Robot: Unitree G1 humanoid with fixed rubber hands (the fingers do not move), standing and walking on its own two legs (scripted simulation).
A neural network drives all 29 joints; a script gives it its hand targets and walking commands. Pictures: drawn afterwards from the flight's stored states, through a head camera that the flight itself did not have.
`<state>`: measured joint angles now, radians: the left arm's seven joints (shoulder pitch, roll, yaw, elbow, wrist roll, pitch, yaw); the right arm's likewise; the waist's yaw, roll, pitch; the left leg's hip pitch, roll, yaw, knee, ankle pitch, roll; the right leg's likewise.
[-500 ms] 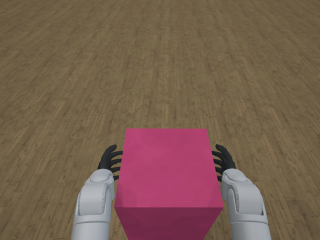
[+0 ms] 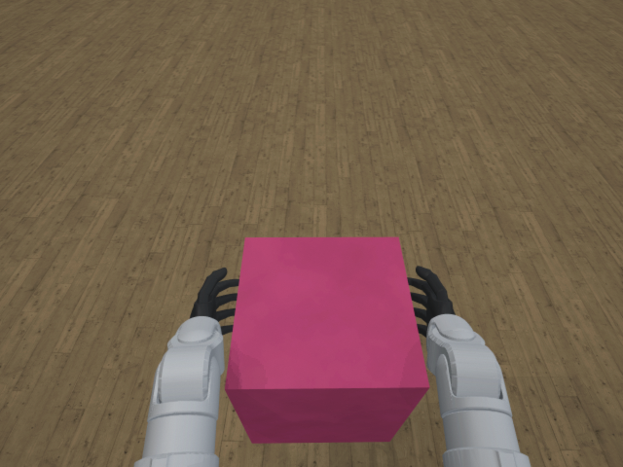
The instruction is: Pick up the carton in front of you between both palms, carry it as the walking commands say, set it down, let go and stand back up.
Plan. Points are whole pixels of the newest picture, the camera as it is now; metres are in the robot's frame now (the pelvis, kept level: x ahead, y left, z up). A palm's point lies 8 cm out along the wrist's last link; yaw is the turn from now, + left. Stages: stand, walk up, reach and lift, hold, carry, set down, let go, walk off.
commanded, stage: carry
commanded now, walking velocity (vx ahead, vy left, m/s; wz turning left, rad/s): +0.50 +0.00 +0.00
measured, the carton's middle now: (321, 345) +0.29 +0.00 -0.04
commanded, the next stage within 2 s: none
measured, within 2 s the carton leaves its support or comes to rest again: neither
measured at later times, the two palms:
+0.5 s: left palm (251, 220) +0.48 +0.12 +0.03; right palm (427, 216) +0.50 -0.18 +0.02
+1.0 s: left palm (257, 152) +0.65 +0.12 +0.05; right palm (411, 156) +0.65 -0.18 +0.04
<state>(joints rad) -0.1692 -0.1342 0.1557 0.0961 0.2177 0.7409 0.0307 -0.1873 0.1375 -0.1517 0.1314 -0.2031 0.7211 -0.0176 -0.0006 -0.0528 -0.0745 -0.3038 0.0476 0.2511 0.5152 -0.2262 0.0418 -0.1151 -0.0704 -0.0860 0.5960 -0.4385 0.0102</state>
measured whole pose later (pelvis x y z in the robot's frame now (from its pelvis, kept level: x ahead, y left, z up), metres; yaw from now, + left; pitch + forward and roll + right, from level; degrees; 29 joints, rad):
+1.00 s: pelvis +0.37 -0.03 +0.01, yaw +1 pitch +5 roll +1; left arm -0.15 -0.13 0.13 0.02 0.19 0.73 0.03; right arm -0.14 0.13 -0.12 0.02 -0.20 0.73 -0.02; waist -0.01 -0.01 -0.06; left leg -0.32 0.05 0.21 0.47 -0.17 0.04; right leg -0.07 -0.07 -0.14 0.42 -0.32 0.05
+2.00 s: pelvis +0.35 -0.06 +0.00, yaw +0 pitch +1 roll +1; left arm -0.17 -0.13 0.15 0.10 0.21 0.74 0.02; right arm -0.17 0.14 -0.14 0.10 -0.21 0.74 -0.02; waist 0.00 -0.02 -0.06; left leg -0.35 0.08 0.20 0.56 -0.23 0.01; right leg -0.09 -0.02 -0.13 0.50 -0.44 -0.02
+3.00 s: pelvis +0.30 -0.06 +0.00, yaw +1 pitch +1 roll +0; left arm -0.19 -0.14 0.16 0.13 0.22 0.75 0.02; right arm -0.19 0.14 -0.16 0.13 -0.22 0.74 -0.01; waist 0.00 -0.01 -0.07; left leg -0.39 0.09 0.19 0.51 -0.12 0.02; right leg -0.18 -0.01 -0.14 0.54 -0.39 -0.03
